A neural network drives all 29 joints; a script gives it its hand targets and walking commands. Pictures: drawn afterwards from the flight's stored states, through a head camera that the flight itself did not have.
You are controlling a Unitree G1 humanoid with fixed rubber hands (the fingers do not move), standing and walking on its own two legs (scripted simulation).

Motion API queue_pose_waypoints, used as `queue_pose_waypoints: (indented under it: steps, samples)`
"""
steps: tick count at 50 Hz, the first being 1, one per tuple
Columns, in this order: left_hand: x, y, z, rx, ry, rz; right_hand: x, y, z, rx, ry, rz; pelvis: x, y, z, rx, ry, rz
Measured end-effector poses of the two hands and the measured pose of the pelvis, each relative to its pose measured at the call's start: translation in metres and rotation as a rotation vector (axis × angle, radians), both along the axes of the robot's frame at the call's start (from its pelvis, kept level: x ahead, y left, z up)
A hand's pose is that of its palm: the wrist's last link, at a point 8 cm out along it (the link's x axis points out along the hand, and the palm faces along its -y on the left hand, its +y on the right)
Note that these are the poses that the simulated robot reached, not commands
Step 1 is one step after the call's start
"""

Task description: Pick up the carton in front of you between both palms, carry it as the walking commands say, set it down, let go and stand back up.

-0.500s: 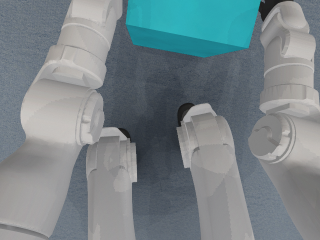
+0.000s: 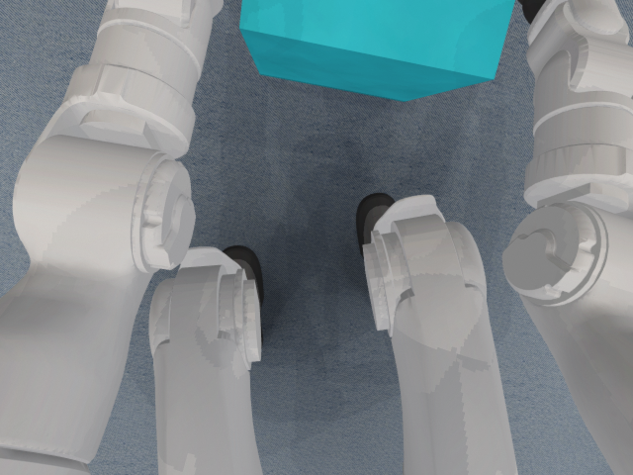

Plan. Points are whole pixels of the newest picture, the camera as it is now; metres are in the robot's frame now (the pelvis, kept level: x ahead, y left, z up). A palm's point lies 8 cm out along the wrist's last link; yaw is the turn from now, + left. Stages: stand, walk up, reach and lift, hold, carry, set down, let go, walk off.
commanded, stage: set down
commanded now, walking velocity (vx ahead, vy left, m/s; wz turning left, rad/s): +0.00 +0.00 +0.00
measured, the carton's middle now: out of the picture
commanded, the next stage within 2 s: let go in 1.56 s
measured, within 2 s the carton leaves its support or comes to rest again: neither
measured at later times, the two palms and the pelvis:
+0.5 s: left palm out of the picture +0.59 +0.02 -0.21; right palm out of the picture +0.47 -0.34 -0.20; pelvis +0.00 -0.01 -0.01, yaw -1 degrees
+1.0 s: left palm out of the picture +0.61 +0.00 -0.04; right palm out of the picture +0.48 -0.36 -0.04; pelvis +0.00 -0.01 +0.07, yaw -3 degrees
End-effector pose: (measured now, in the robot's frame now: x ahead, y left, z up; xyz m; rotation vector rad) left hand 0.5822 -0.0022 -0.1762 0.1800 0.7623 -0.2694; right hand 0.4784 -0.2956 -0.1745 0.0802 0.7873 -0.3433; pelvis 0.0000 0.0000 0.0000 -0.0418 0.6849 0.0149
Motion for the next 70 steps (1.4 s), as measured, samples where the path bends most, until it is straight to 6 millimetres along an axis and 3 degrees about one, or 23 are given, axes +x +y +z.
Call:
queue_pose_waypoints:
  steps: [12, 15, 22, 27, 31, 36, 46, 60, 70]
  samples:
    - [0.005, 0.0, -0.006, -0.025, -0.032, -0.025, 0.006, -0.004, -0.009, -0.008, -0.018, -0.006, 0.001, -0.001, -0.006, 0.003, -0.027, -0.004]
    - [0.004, 0.001, -0.013, -0.023, -0.041, -0.029, 0.001, -0.005, -0.019, -0.013, 0.01, -0.008, 0.002, -0.003, -0.007, 0.004, -0.035, -0.005]
    - [0.005, 0.017, -0.033, 0.017, -0.052, 0.012, -0.015, -0.036, -0.033, -0.08, 0.025, -0.108, 0.001, -0.007, -0.009, 0.002, -0.042, -0.021]
    - [0.012, 0.018, -0.025, 0.015, -0.097, 0.015, -0.005, -0.053, -0.022, -0.08, -0.033, -0.131, -0.001, -0.011, -0.013, 0.008, -0.052, -0.032]
    - [0.019, 0.011, -0.003, 0.008, -0.143, 0.011, 0.005, -0.055, -0.003, -0.065, -0.083, -0.131, -0.003, -0.014, -0.013, 0.014, -0.058, -0.045]
    - [0.025, -0.001, 0.04, 0.017, -0.177, 0.008, 0.009, -0.056, 0.036, -0.055, -0.137, -0.132, -0.006, -0.014, 0.0, 0.026, -0.049, -0.067]
    - [0.029, -0.007, 0.119, 0.032, -0.126, 0.036, -0.003, -0.062, 0.112, -0.058, -0.131, -0.143, -0.005, -0.013, 0.049, 0.049, 0.029, -0.095]
    - [0.037, 0.006, 0.188, 0.034, -0.149, 0.041, 0.004, -0.064, 0.187, -0.077, -0.14, -0.13, 0.01, -0.016, 0.11, 0.054, 0.125, -0.096]
    - [0.036, 0.007, 0.251, 0.033, -0.142, 0.037, 0.0, -0.068, 0.251, -0.068, -0.141, -0.132, 0.023, -0.017, 0.166, 0.053, 0.138, -0.102]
